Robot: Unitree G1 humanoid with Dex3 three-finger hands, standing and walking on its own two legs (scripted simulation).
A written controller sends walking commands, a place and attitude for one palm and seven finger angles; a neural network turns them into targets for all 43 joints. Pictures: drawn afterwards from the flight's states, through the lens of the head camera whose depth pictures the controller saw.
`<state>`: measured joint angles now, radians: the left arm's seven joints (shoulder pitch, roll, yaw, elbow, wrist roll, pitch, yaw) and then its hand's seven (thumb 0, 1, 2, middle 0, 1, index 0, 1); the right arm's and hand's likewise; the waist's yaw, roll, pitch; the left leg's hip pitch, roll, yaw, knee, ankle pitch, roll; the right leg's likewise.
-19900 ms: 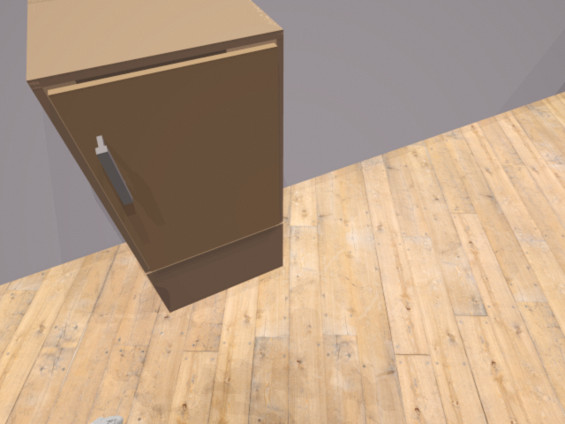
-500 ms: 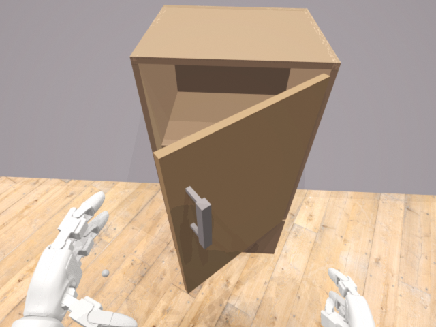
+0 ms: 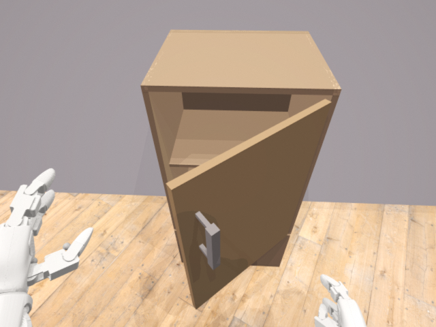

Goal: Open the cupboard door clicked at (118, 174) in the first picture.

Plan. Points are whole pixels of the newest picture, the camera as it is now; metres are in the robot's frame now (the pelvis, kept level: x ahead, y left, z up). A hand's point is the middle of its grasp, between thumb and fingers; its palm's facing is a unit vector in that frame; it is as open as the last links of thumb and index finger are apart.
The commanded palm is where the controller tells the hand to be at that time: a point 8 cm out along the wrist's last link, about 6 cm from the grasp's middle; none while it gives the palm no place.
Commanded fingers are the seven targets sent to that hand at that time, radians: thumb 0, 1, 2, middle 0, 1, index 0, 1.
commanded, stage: draw the hand back to the body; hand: left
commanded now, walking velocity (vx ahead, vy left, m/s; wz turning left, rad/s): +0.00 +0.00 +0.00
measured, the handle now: (207, 241) +0.30 +0.06 -0.02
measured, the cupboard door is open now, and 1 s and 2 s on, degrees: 41 41 41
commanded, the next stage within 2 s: step back with the hand held close in 0.50 s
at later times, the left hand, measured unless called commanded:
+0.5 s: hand (74, 236) +0.19 +0.22 +0.16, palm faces +0.43 -0.81 -0.39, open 7.4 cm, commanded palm +0.14 +0.26 +0.18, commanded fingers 0.00 0.90 0.90 -0.20 -0.30 -0.20 -0.30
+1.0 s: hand (79, 238) +0.19 +0.21 +0.16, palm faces +0.29 -0.81 -0.51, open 7.4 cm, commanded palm +0.13 +0.26 +0.18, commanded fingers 0.00 0.90 0.90 -0.20 -0.30 -0.20 -0.30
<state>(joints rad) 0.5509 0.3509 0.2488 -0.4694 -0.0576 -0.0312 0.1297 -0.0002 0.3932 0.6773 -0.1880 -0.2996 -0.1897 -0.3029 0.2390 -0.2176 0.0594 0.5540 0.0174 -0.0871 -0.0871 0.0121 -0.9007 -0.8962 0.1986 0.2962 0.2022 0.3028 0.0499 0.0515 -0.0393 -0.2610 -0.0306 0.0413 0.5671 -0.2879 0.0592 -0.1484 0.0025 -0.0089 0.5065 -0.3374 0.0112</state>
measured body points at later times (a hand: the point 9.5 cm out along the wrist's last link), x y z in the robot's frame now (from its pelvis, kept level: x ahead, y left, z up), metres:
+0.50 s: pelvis +0.00 -0.04 +0.01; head -0.02 -0.05 +0.46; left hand +0.16 +0.26 +0.19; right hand +0.19 -0.26 -0.07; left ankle +0.01 +0.07 -0.73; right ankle -0.04 -0.13 -0.73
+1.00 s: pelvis -0.03 -0.03 +0.01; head -0.02 -0.04 +0.46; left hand +0.16 +0.25 +0.19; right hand +0.14 -0.29 -0.07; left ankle +0.01 +0.07 -0.73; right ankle -0.04 -0.13 -0.73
